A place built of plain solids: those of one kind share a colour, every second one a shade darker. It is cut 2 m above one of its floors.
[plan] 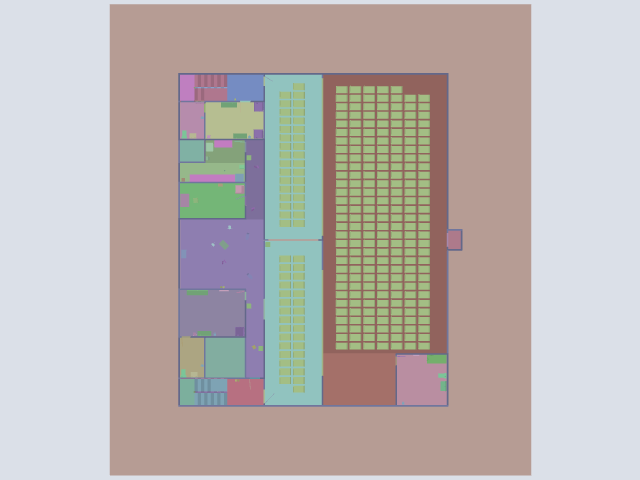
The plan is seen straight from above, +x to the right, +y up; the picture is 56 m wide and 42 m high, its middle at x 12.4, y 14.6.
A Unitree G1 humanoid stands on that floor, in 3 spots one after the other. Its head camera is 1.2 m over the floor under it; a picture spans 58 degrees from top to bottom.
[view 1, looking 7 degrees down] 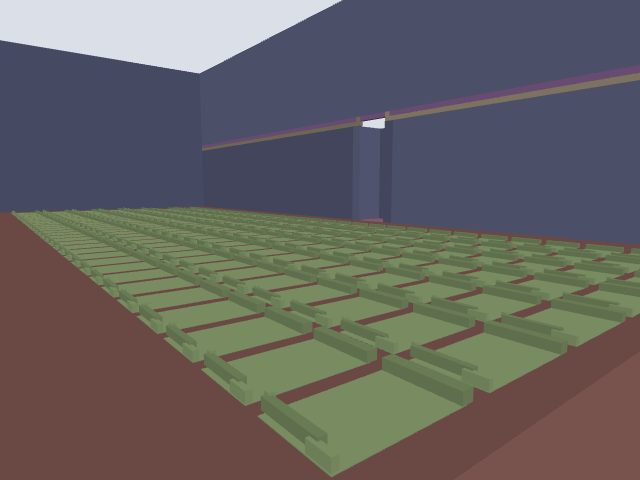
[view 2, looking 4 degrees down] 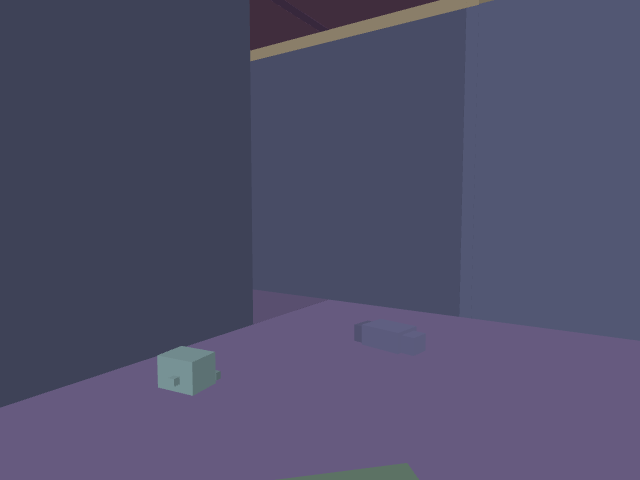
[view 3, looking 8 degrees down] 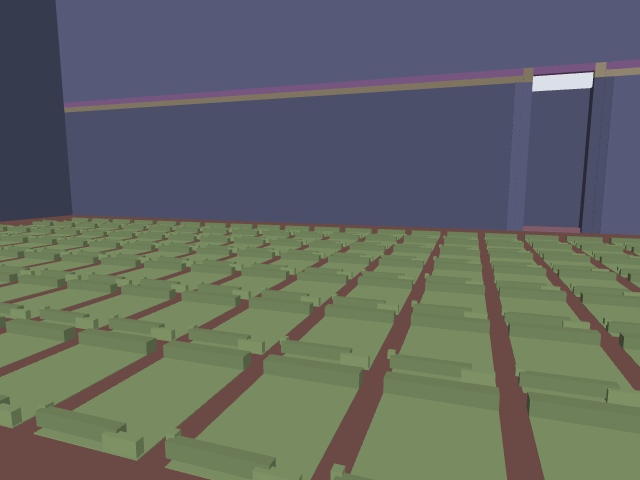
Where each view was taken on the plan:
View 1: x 12.72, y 3.73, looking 52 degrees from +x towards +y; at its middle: yoga_mat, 9.29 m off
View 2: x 2.58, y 13.38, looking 33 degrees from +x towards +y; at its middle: wall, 5.82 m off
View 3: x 12.43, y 16.43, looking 19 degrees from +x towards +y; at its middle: yoga_mat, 7.93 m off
